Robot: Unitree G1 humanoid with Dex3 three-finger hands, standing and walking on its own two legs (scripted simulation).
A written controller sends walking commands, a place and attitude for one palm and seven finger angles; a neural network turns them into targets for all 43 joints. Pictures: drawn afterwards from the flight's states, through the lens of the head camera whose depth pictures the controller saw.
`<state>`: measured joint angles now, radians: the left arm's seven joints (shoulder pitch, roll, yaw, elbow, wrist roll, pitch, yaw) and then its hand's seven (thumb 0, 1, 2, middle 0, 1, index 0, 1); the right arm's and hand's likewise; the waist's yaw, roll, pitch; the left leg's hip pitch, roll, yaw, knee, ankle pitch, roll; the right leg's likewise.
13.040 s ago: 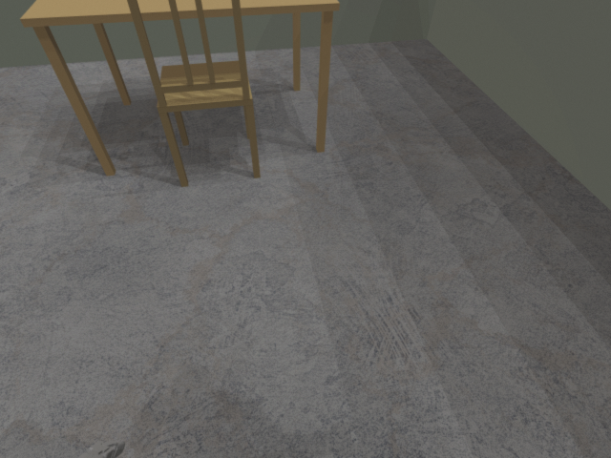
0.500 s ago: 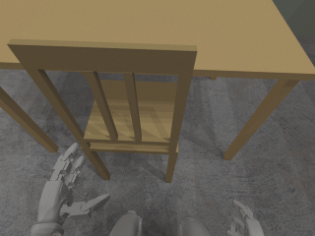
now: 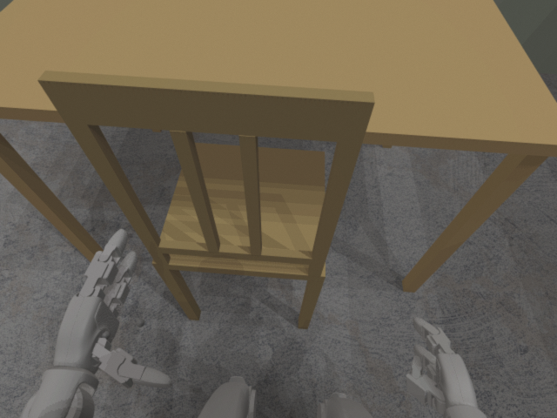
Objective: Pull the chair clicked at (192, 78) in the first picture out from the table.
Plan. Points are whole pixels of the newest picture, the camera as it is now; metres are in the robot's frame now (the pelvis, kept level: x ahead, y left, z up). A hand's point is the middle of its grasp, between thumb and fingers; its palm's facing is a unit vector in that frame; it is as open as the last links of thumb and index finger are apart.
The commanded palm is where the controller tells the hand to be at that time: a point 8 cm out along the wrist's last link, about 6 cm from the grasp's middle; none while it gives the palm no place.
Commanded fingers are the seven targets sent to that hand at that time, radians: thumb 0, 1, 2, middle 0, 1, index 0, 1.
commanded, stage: raise the hand toward the chair's back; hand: left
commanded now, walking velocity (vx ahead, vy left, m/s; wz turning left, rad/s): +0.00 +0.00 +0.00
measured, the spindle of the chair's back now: (201, 201) +0.44 +0.16 +0.00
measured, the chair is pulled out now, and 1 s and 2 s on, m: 0.00 0.00 0.00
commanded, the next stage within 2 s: aim the fingers beside a spindle in 0.72 s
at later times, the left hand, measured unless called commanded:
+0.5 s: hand (122, 303) +0.25 +0.21 +0.06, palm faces +0.00 -1.00 -0.06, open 16.9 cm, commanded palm +0.23 +0.27 +0.05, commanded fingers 0.00 -0.50 0.30 -0.06 -0.08 -0.06 -0.08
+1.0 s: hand (144, 312) +0.25 +0.19 +0.03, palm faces -0.05 -1.00 -0.01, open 17.0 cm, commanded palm +0.23 +0.24 +0.04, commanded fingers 0.00 -0.50 0.30 -0.06 -0.08 -0.06 -0.08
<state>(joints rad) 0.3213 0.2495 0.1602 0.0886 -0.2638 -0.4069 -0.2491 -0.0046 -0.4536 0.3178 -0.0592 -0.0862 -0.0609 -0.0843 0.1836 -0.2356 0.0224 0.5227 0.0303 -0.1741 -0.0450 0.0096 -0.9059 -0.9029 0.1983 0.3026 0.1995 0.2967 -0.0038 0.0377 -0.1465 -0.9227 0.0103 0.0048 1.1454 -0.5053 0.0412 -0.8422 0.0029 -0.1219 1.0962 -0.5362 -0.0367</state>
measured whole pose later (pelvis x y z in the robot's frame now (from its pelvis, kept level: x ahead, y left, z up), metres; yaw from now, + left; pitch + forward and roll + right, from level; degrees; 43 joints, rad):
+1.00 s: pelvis +0.00 +0.00 +0.00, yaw +0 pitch +16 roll -3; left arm 0.26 0.26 0.17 0.15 -0.29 -0.38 -0.30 -0.01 -0.50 0.30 -0.06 -0.08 -0.06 -0.08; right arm 0.21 -0.25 0.02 0.55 0.03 -0.19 -0.04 0.01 -0.91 -0.90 0.20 0.30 0.20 0.30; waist -0.02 0.04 -0.13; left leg -0.91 0.01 0.01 1.12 -0.49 0.04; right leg -0.83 0.01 -0.12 1.07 -0.52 -0.03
